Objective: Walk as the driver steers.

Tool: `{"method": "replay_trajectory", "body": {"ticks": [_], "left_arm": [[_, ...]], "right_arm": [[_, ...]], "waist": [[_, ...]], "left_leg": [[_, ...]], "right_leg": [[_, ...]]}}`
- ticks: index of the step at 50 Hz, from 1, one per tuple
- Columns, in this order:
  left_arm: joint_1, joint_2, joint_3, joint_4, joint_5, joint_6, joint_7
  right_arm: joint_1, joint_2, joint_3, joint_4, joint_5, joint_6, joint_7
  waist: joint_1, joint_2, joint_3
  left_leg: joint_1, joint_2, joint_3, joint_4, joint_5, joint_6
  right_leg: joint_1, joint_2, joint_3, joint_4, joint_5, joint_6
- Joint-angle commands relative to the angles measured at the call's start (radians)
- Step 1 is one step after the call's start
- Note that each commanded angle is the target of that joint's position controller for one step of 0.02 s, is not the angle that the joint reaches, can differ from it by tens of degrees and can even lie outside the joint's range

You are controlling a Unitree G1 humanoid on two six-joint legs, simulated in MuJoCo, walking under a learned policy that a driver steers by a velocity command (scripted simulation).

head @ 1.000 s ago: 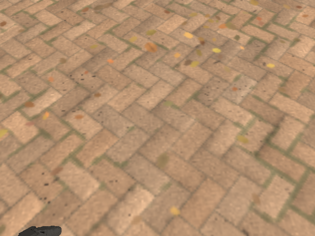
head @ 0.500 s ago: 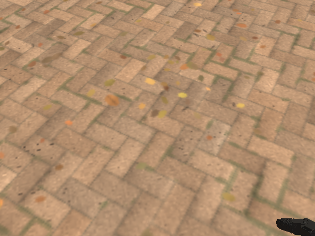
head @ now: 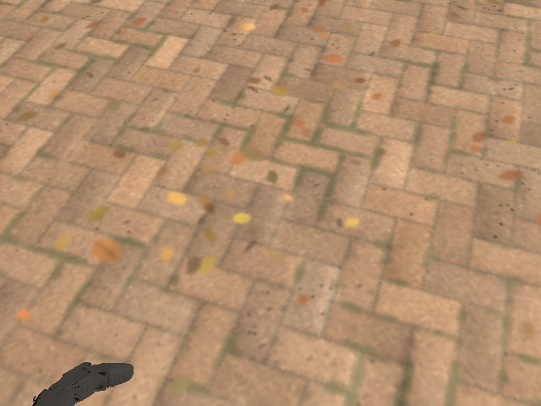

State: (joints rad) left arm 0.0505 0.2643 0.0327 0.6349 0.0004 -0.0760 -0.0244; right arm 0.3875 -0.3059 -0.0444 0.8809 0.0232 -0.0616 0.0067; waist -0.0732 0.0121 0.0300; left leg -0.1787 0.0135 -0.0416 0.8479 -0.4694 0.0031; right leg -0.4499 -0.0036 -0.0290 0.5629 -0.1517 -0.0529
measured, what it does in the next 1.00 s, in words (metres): walks ahead, turning left: left foot, then right foot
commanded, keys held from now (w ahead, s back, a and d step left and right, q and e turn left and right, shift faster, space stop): w+q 0.48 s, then q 0.52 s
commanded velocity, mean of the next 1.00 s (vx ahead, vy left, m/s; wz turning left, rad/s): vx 0.35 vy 0.00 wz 0.48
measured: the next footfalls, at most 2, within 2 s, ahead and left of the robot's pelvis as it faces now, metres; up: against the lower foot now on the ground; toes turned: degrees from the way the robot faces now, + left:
left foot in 0.48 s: +0.40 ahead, +0.15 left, +0.00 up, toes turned +17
right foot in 0.92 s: +0.63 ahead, +0.03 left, +0.00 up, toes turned +36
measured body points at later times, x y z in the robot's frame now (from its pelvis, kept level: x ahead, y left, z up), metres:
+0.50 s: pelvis +0.27 +0.04 -0.01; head +0.31 +0.05 +0.44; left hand +0.21 +0.32 -0.14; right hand +0.54 -0.14 -0.10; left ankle +0.36 +0.14 -0.73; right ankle +0.10 -0.10 -0.71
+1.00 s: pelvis +0.46 +0.06 +0.00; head +0.50 +0.07 +0.45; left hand +0.47 +0.38 -0.08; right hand +0.74 -0.11 -0.10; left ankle +0.36 +0.13 -0.69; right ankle +0.59 +0.01 -0.73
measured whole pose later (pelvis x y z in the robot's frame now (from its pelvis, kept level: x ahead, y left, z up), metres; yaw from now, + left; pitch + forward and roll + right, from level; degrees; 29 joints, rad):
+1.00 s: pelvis +0.46 +0.06 +0.00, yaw +34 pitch +2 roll +0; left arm 0.10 0.27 0.04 0.71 0.03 -0.05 0.01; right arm 0.19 -0.33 -0.08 0.66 0.01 0.03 -0.03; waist -0.03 0.03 0.03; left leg -0.37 -0.13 -0.18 0.91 -0.56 0.00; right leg -0.42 0.03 0.04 0.52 -0.14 -0.01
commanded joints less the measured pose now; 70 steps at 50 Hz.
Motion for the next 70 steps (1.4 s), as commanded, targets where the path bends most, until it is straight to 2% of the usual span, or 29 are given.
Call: {"method": "replay_trajectory", "body": {"ticks": [1,3,7,17,21,23,24,25,26,27,28,29,30,33,37,42,45,46,47,48,49,51,54,58,64,67,68,69,70], "left_arm": [[0.296,0.161,0.055,0.028,-0.003,0.002,0.010],[0.188,0.102,0.039,0.032,0.005,-0.013,0.004],[0.153,0.107,0.050,0.070,0.018,-0.045,0.006],[0.271,0.174,0.069,0.169,-0.001,-0.014,0.035],[0.273,0.211,0.079,0.178,-0.013,0.022,0.046],[0.257,0.235,0.085,0.171,-0.015,0.039,0.057],[0.237,0.231,0.080,0.163,-0.019,0.039,0.062],[0.271,0.158,0.057,0.130,0.007,0.025,0.061],[0.320,0.074,0.024,0.088,0.015,-0.011,0.043],[0.216,0.174,0.046,0.080,-0.012,-0.038,0.026],[0.161,0.173,0.044,0.053,-0.033,-0.048,0.023],[0.157,0.158,0.044,0.061,-0.015,-0.048,0.033],[0.160,0.173,0.053,0.066,0.005,-0.038,0.041],[0.202,0.137,0.047,0.066,0.014,0.003,0.046],[0.134,0.105,0.031,0.049,0.015,0.018,0.051],[0.023,0.127,0.035,0.018,0.002,0.023,0.034],[0.065,0.151,0.052,0.020,0.004,0.008,0.029],[0.095,0.171,0.059,0.023,0.013,0.000,0.033],[0.125,0.236,0.071,0.014,0.030,0.001,0.045],[0.142,0.259,0.077,0.034,0.055,0.020,0.044],[0.128,0.205,0.069,0.016,0.031,0.026,0.044],[0.070,0.133,0.048,-0.005,0.024,0.039,0.048],[0.030,0.139,0.048,-0.002,0.023,0.060,0.060],[0.053,0.162,0.062,0.013,0.021,0.072,0.067],[0.038,0.206,0.081,0.030,-0.002,0.083,0.051],[0.070,0.175,0.077,0.064,-0.023,0.089,0.049],[0.098,0.114,0.063,0.062,0.005,0.090,0.043],[0.008,0.116,0.059,-0.009,0.026,0.084,0.051],[-0.050,0.150,0.072,-0.015,0.018,0.080,0.058]], "right_arm": [[-0.072,-0.138,-0.025,-0.115,0.025,-0.038,0.004],[-0.089,-0.115,-0.032,-0.111,0.004,-0.018,-0.002],[-0.069,-0.056,-0.029,-0.103,0.005,0.022,-0.006],[-0.359,-0.009,-0.006,-0.226,-0.003,0.011,0.043],[-0.368,-0.038,-0.020,-0.277,-0.001,0.015,0.066],[-0.214,-0.097,-0.053,-0.256,0.002,0.022,0.061],[-0.052,-0.152,-0.086,-0.219,0.002,0.025,0.046],[0.041,-0.251,-0.114,-0.201,-0.003,0.037,0.021],[-0.027,-0.297,-0.110,-0.244,-0.017,0.026,0.020],[-0.031,-0.207,-0.085,-0.257,-0.020,0.019,0.025],[-0.075,-0.168,-0.073,-0.259,-0.021,0.010,0.025],[-0.127,-0.149,-0.071,-0.259,-0.009,0.008,0.024],[-0.173,-0.119,-0.063,-0.270,-0.004,0.011,0.017],[-0.212,-0.138,-0.067,-0.283,-0.024,0.017,0.004],[-0.203,-0.165,-0.077,-0.270,-0.007,0.047,-0.024],[-0.184,-0.158,-0.074,-0.266,-0.005,0.085,-0.040],[-0.228,-0.140,-0.067,-0.283,-0.003,0.087,-0.043],[-0.229,-0.114,-0.059,-0.290,-0.005,0.085,-0.043],[-0.184,-0.053,-0.040,-0.301,-0.025,0.080,-0.042],[-0.067,-0.054,-0.040,-0.313,-0.013,0.080,-0.042],[-0.029,-0.149,-0.062,-0.280,-0.017,0.081,-0.040],[-0.108,-0.185,-0.084,-0.258,-0.001,0.110,-0.047],[-0.141,-0.116,-0.068,-0.281,0.002,0.131,-0.044],[-0.195,-0.080,-0.054,-0.317,-0.004,0.124,-0.034],[-0.189,-0.098,-0.059,-0.329,-0.006,0.128,-0.005],[-0.096,-0.118,-0.077,-0.293,-0.013,0.127,-0.002],[-0.076,-0.211,-0.102,-0.302,-0.014,0.124,-0.018],[-0.097,-0.297,-0.113,-0.333,-0.039,0.110,-0.019],[-0.100,-0.244,-0.101,-0.332,-0.060,0.087,-0.015]], "waist": [[0.168,-0.145,-0.162],[0.103,-0.124,-0.054],[0.056,-0.092,-0.013],[0.155,-0.029,0.077],[0.119,-0.075,0.027],[0.023,-0.106,-0.077],[-0.069,-0.077,-0.157],[-0.068,0.094,-0.245],[0.026,0.243,-0.375],[-0.044,0.092,-0.386],[-0.020,0.055,-0.258],[0.027,-0.038,-0.163],[0.056,-0.036,-0.119],[0.110,0.008,-0.105],[0.091,0.061,-0.152],[0.052,0.105,-0.156],[0.097,0.138,-0.134],[0.111,0.120,-0.140],[0.088,-0.044,-0.209],[0.021,-0.307,-0.245],[0.037,-0.245,-0.239],[0.056,-0.110,-0.156],[0.056,-0.147,-0.087],[0.090,-0.176,-0.131],[0.086,-0.190,-0.138],[0.042,-0.115,-0.122],[0.067,0.140,-0.095],[0.042,0.308,-0.068],[0.004,0.202,-0.098]], "left_leg": [[-0.596,0.056,-0.061,0.402,0.023,0.028],[-0.516,0.112,-0.057,0.307,0.153,0.015],[-0.470,0.117,-0.076,0.259,0.293,-0.015],[-0.545,0.083,0.031,-0.191,0.536,0.023],[-0.461,0.009,0.128,-0.228,0.357,0.081],[-0.240,-0.066,0.168,-0.230,0.279,0.129],[0.018,-0.088,0.137,-0.312,0.343,0.172],[0.340,0.109,-0.184,-0.325,0.433,0.260],[0.564,0.347,-0.747,-0.455,0.518,0.465],[0.548,0.329,-0.653,-0.480,0.648,0.421],[0.418,0.288,-0.471,-0.463,0.799,0.378],[0.272,0.229,-0.358,-0.467,0.855,0.332],[0.163,0.200,-0.296,-0.487,0.873,0.307],[-0.026,0.153,-0.226,-0.524,1.002,0.304],[-0.082,0.084,-0.164,-0.479,0.973,0.243],[-0.053,0.084,-0.277,-0.414,0.714,0.190],[-0.022,0.068,-0.374,-0.334,0.572,0.149],[-0.054,0.024,-0.362,-0.266,0.483,0.110],[-0.155,-0.061,-0.252,-0.055,0.182,0.055],[-0.366,-0.175,-0.136,0.124,-0.272,0.000],[-0.420,-0.098,-0.136,0.304,-0.230,-0.040],[-0.434,-0.050,-0.099,0.404,-0.088,-0.074],[-0.380,-0.026,-0.028,0.340,0.025,-0.093],[-0.333,0.014,0.010,0.149,0.045,-0.093],[-0.173,0.020,0.076,-0.123,0.111,-0.038],[0.032,-0.013,0.070,-0.401,0.307,0.048],[0.143,0.180,-0.222,-0.506,0.525,0.132],[0.106,0.373,-0.506,-0.533,0.651,0.327],[0.074,0.350,-0.477,-0.551,0.584,0.351]], "right_leg": [[0.604,-0.344,0.481,-0.275,-0.188,-0.184],[0.399,-0.266,0.307,-0.355,-0.070,-0.147],[0.288,-0.241,0.124,-0.436,0.131,-0.147],[0.490,-0.260,-0.111,-0.424,0.304,-0.104],[0.601,-0.280,-0.162,-0.257,0.735,-0.072],[0.577,-0.265,-0.183,-0.010,0.981,-0.047],[0.450,-0.226,-0.201,0.214,0.883,-0.012],[0.124,-0.134,-0.200,0.557,0.348,0.045],[-0.203,0.089,-0.015,0.875,-0.465,0.098],[-0.271,0.020,0.147,0.904,-0.441,0.082],[-0.282,-0.018,0.133,0.844,-0.374,0.068],[-0.264,-0.056,0.117,0.750,-0.321,0.073],[-0.220,-0.081,0.109,0.677,-0.284,0.081],[-0.105,-0.069,0.090,0.549,-0.223,0.124],[-0.041,-0.012,0.074,0.297,-0.040,0.157],[0.013,0.035,0.110,0.089,0.026,0.148],[0.098,0.033,0.124,-0.095,0.068,0.107],[0.197,-0.024,0.146,-0.178,0.210,0.073],[0.367,-0.240,0.319,-0.170,0.487,-0.008],[0.497,-0.429,0.611,-0.191,0.621,-0.204],[0.480,-0.445,0.652,-0.203,0.488,-0.247],[0.372,-0.316,0.402,-0.197,0.308,-0.170],[0.247,-0.226,0.224,-0.257,0.202,-0.146],[0.318,-0.263,0.154,-0.258,0.256,-0.181],[0.304,-0.307,0.090,-0.234,0.208,-0.162],[0.183,-0.253,-0.007,-0.078,0.038,-0.036],[-0.023,-0.141,-0.120,0.178,-0.211,0.071],[-0.240,0.002,-0.058,0.393,-0.498,0.126],[-0.242,-0.011,0.065,0.537,-0.493,0.116]]}}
